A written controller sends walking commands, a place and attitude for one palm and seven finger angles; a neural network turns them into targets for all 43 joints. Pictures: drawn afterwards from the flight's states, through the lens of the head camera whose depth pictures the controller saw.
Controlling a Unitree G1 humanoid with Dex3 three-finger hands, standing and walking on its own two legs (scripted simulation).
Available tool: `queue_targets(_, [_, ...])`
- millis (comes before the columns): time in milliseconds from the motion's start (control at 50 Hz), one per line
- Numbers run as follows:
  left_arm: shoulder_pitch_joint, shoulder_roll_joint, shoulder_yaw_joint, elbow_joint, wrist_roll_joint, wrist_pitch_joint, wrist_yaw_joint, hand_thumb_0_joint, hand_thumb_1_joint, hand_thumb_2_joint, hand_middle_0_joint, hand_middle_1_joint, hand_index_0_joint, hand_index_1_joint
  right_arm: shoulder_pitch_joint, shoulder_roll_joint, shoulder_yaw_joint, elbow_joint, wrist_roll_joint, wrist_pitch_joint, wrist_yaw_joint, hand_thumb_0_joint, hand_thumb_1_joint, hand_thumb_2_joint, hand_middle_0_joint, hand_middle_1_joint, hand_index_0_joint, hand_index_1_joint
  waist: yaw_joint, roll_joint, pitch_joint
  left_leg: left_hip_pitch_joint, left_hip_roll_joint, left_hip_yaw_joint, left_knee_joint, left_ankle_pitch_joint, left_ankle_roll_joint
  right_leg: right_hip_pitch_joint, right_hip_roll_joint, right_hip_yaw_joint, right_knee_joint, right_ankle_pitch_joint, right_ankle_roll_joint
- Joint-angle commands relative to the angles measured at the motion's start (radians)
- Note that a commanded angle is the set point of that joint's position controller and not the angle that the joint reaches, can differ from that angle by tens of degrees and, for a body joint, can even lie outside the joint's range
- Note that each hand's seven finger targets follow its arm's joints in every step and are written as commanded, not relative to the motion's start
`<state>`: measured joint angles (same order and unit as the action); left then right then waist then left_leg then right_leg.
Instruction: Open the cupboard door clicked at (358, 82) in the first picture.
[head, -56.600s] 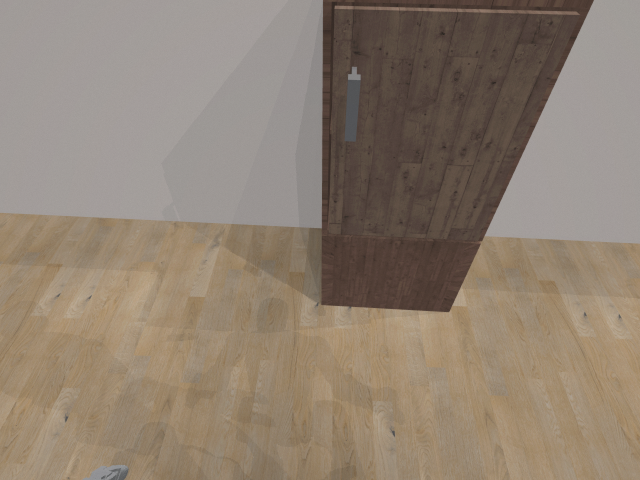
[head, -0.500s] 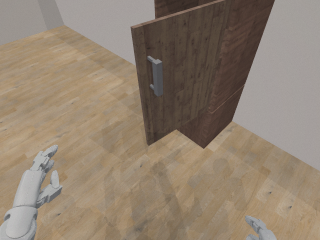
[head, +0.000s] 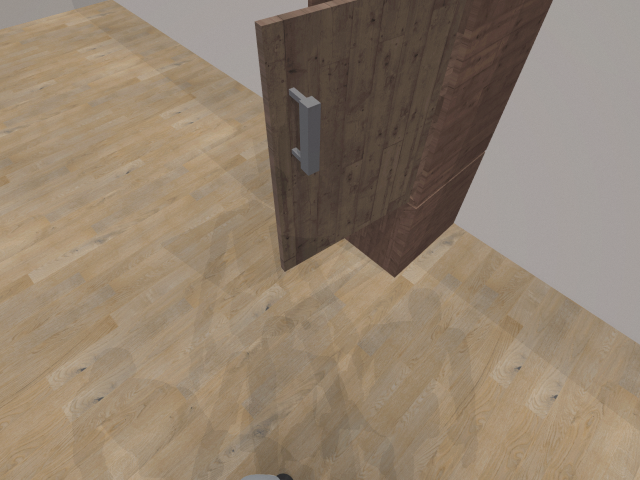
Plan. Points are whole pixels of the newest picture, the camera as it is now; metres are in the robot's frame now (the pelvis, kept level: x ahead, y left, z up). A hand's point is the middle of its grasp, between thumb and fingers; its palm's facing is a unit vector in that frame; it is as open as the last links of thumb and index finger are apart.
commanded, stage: let the arm hang, fingers relaxed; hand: left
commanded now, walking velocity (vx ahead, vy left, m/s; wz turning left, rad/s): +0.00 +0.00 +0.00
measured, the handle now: (302, 131) +0.62 +0.07 +0.07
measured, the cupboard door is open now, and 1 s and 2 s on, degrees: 81 81 81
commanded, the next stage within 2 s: look to check the result in 0.50 s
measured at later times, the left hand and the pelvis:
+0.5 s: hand out of the picture +0.11 +0.21 -0.15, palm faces -0.01 -0.95 -0.30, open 7.4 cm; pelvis +0.02 -0.01 +0.00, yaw -1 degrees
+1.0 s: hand out of the picture +0.09 +0.22 -0.15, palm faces -0.03 -0.94 -0.33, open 7.4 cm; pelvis +0.04 -0.02 +0.01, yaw -2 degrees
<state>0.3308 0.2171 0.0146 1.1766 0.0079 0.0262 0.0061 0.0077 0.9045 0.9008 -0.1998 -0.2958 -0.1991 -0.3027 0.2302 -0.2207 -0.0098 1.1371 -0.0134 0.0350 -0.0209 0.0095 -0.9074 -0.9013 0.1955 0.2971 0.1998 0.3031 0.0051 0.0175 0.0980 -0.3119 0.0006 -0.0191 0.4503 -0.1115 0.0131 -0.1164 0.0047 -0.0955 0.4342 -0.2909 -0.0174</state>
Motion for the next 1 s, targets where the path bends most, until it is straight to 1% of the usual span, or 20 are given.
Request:
queue_targets(0, [-0.010, 0.152, 0.028, -0.055, 0.002, -0.030, 0.014, 0.000, 0.900, 0.900, -0.200, -0.300, -0.200, -0.300, -0.015, -0.165, -0.036, -0.050, -0.004, -0.026, -0.013, 0.000, -0.900, -0.900, 0.200, 0.300, 0.200, 0.300, -0.015, 0.018, -0.034, 0.117, 0.098, -0.121, -0.098, -0.096, 0.032, -0.126, -0.103, 0.106, -0.126, -0.073, -0.056])
queue_targets(20, [-0.013, 0.153, 0.029, -0.055, 0.003, -0.030, 0.014, 0.000, 0.900, 0.900, -0.200, -0.300, -0.200, -0.300, -0.018, -0.165, -0.037, -0.048, -0.004, -0.027, -0.012, 0.000, -0.900, -0.900, 0.200, 0.300, 0.200, 0.300, -0.013, -0.006, -0.033, 0.109, 0.101, -0.126, -0.110, -0.100, 0.034, -0.118, -0.102, 0.103, -0.122, -0.070, -0.053])
queue_targets(60, [-0.019, 0.159, 0.028, -0.056, 0.003, -0.032, 0.014, 0.000, 0.900, 0.900, -0.200, -0.300, -0.200, -0.300, -0.036, -0.169, -0.039, -0.046, -0.005, -0.027, -0.010, 0.000, -0.900, -0.900, 0.200, 0.300, 0.200, 0.300, -0.009, -0.026, -0.026, 0.113, 0.095, -0.114, -0.104, -0.089, 0.032, -0.120, -0.109, 0.108, -0.134, -0.067, -0.052])
queue_targets(160, [-0.070, 0.188, 0.034, -0.080, 0.003, -0.042, 0.017, 0.000, 0.900, 0.900, -0.200, -0.300, -0.200, -0.300, -0.064, -0.178, -0.039, -0.041, -0.005, -0.033, -0.004, 0.000, -0.900, -0.900, 0.200, 0.300, 0.200, 0.300, -0.012, -0.064, -0.044, 0.144, 0.096, -0.097, -0.083, 0.028, 0.030, -0.097, -0.123, 0.111, -0.141, 0.018, -0.047])
queue_targets(180, [-0.077, 0.194, 0.035, -0.085, 0.003, -0.043, 0.017, 0.000, 0.900, 0.900, -0.200, -0.300, -0.200, -0.300, -0.072, -0.184, -0.037, -0.042, -0.004, -0.035, -0.004, 0.000, -0.900, -0.900, 0.200, 0.300, 0.200, 0.300, -0.009, -0.036, -0.045, 0.145, 0.096, -0.096, -0.082, 0.048, 0.030, -0.092, -0.123, 0.112, -0.140, 0.034, -0.047])
queue_targets(200, [-0.087, 0.199, 0.037, -0.089, 0.003, -0.044, 0.017, 0.000, 0.900, 0.900, -0.200, -0.300, -0.200, -0.300, -0.080, -0.180, -0.037, -0.041, -0.006, -0.037, -0.002, 0.000, -0.900, -0.900, 0.200, 0.300, 0.200, 0.300, -0.010, -0.026, -0.054, 0.148, 0.098, -0.098, -0.085, 0.068, 0.029, -0.078, -0.125, 0.112, -0.133, 0.061, -0.045])
queue_targets(280, [-0.120, 0.220, 0.042, -0.103, 0.003, -0.049, 0.018, 0.000, 0.900, 0.900, -0.200, -0.300, -0.200, -0.300, -0.107, -0.196, -0.035, -0.044, -0.005, -0.041, -0.001, 0.000, -0.900, -0.900, 0.200, 0.300, 0.200, 0.300, -0.006, -0.043, -0.064, 0.151, 0.100, -0.091, -0.084, 0.116, 0.027, -0.044, -0.131, 0.109, -0.143, 0.132, -0.038])
queue_targets(320, [-0.139, 0.226, 0.042, -0.109, 0.003, -0.051, 0.018, 0.000, 0.900, 0.900, -0.200, -0.300, -0.200, -0.300, -0.116, -0.202, -0.034, -0.043, -0.006, -0.043, 0.000, 0.000, -0.900, -0.900, 0.200, 0.300, 0.200, 0.300, -0.009, -0.024, -0.080, 0.158, 0.101, -0.091, -0.084, 0.139, 0.025, -0.024, -0.138, 0.114, -0.140, 0.171, -0.037])
queue_targets(360, [-0.153, 0.233, 0.043, -0.114, 0.002, -0.053, 0.018, 0.000, 0.900, 0.900, -0.200, -0.300, -0.200, -0.300, -0.130, -0.211, -0.034, -0.045, -0.007, -0.045, 0.000, 0.000, -0.900, -0.900, 0.200, 0.300, 0.200, 0.300, -0.009, -0.022, -0.095, 0.168, 0.102, -0.089, -0.085, 0.159, 0.023, -0.007, -0.140, 0.114, -0.141, 0.207, -0.035])
queue_targets(400, [-0.170, 0.240, 0.045, -0.118, 0.003, -0.054, 0.018, 0.000, 0.900, 0.900, -0.200, -0.300, -0.200, -0.300, -0.138, -0.221, -0.034, -0.049, -0.007, -0.046, -0.001, 0.000, -0.900, -0.900, 0.200, 0.300, 0.200, 0.300, -0.009, -0.021, -0.089, 0.167, 0.104, -0.088, -0.085, 0.175, 0.021, 0.003, -0.140, 0.111, -0.144, 0.232, -0.033])
queue_targets(480, [-0.183, 0.250, 0.047, -0.121, 0.003, -0.053, 0.015, 0.000, 0.900, 0.900, -0.200, -0.300, -0.200, -0.300, -0.151, -0.238, -0.031, -0.055, -0.006, -0.047, -0.002, 0.000, -0.900, -0.900, 0.200, 0.300, 0.200, 0.300, -0.007, 0.003, -0.092, 0.179, 0.107, -0.086, -0.094, 0.174, 0.019, 0.010, -0.138, 0.116, -0.159, 0.218, -0.033])
queue_targets(540, [-0.192, 0.252, 0.044, -0.120, 0.001, -0.053, 0.015, 0.000, 0.900, 0.900, -0.200, -0.300, -0.200, -0.300, -0.151, -0.245, -0.030, -0.056, -0.006, -0.048, -0.003, 0.000, -0.900, -0.900, 0.200, 0.300, 0.200, 0.300, -0.009, -0.003, -0.111, 0.195, 0.110, -0.085, -0.095, 0.190, 0.018, 0.028, -0.141, 0.119, -0.162, 0.244, -0.031])
queue_targets(620, [-0.198, 0.259, 0.043, -0.115, -0.001, -0.051, 0.014, 0.000, 0.900, 0.900, -0.200, -0.300, -0.200, -0.300, -0.154, -0.254, -0.028, -0.056, -0.004, -0.048, -0.005, 0.000, -0.900, -0.900, 0.200, 0.300, 0.200, 0.300, -0.011, 0.002, -0.106, 0.204, 0.113, -0.081, -0.098, 0.192, 0.017, 0.028, -0.141, 0.119, -0.168, 0.251, -0.031])
queue_targets(680, [-0.190, 0.263, 0.044, -0.113, 0.000, -0.052, 0.014, 0.000, 0.900, 0.900, -0.200, -0.300, -0.200, -0.300, -0.152, -0.259, -0.027, -0.055, -0.002, -0.048, -0.006, 0.000, -0.900, -0.900, 0.200, 0.300, 0.200, 0.300, -0.007, -0.014, -0.113, 0.215, 0.114, -0.078, -0.096, 0.206, 0.019, 0.037, -0.139, 0.117, -0.173, 0.268, -0.028])
queue_targets(700, [-0.194, 0.264, 0.042, -0.108, -0.001, -0.051, 0.014, 0.000, 0.900, 0.900, -0.200, -0.300, -0.200, -0.300, -0.152, -0.258, -0.027, -0.055, -0.003, -0.048, -0.006, 0.000, -0.900, -0.900, 0.200, 0.300, 0.200, 0.300, -0.011, -0.020, -0.116, 0.220, 0.115, -0.078, -0.098, 0.206, 0.018, 0.036, -0.141, 0.116, -0.170, 0.270, -0.028])
queue_targets(760, [-0.190, 0.259, 0.039, -0.103, -0.002, -0.050, 0.015, 0.000, 0.900, 0.900, -0.200, -0.300, -0.200, -0.300, -0.148, -0.259, -0.027, -0.052, -0.003, -0.046, -0.007, 0.000, -0.900, -0.900, 0.200, 0.300, 0.200, 0.300, -0.011, -0.008, -0.113, 0.227, 0.116, -0.076, -0.101, 0.198, 0.017, 0.033, -0.140, 0.122, -0.176, 0.264, -0.029])
queue_targets(820, [-0.184, 0.262, 0.038, -0.101, -0.002, -0.050, 0.016, 0.000, 0.900, 0.900, -0.200, -0.300, -0.200, -0.300, -0.142, -0.256, -0.026, -0.050, -0.002, -0.047, -0.007, 0.000, -0.900, -0.900, 0.200, 0.300, 0.200, 0.300, -0.011, -0.020, -0.126, 0.236, 0.117, -0.074, -0.099, 0.212, 0.020, 0.042, -0.140, 0.120, -0.174, 0.281, -0.028])
queue_targets(880, [-0.177, 0.263, 0.040, -0.099, -0.001, -0.051, 0.018, 0.000, 0.900, 0.900, -0.200, -0.300, -0.200, -0.300, -0.140, -0.259, -0.028, -0.051, 0.001, -0.046, -0.009, 0.000, -0.900, -0.900, 0.200, 0.300, 0.200, 0.300, -0.009, -0.040, -0.116, 0.238, 0.117, -0.069, -0.094, 0.225, 0.021, 0.040, -0.136, 0.113, -0.175, 0.305, -0.025])
queue_targets(920, [-0.175, 0.258, 0.036, -0.097, -0.002, -0.049, 0.018, 0.000, 0.900, 0.900, -0.200, -0.300, -0.200, -0.300, -0.141, -0.251, -0.027, -0.047, -0.001, -0.045, -0.008, 0.000, -0.900, -0.900, 0.200, 0.300, 0.200, 0.300, -0.011, -0.024, -0.108, 0.237, 0.116, -0.070, -0.100, 0.214, 0.020, 0.035, -0.139, 0.116, -0.175, 0.291, -0.025])
queue_targets(980, [-0.165, 0.258, 0.037, -0.097, -0.002, -0.051, 0.019, 0.000, 0.900, 0.900, -0.200, -0.300, -0.200, -0.300, -0.142, -0.251, -0.027, -0.047, 0.001, -0.045, -0.008, 0.000, -0.900, -0.900, 0.200, 0.300, 0.200, 0.300, -0.009, -0.033, -0.115, 0.244, 0.116, -0.068, -0.098, 0.211, 0.021, 0.036, -0.137, 0.116, -0.178, 0.290, -0.024])
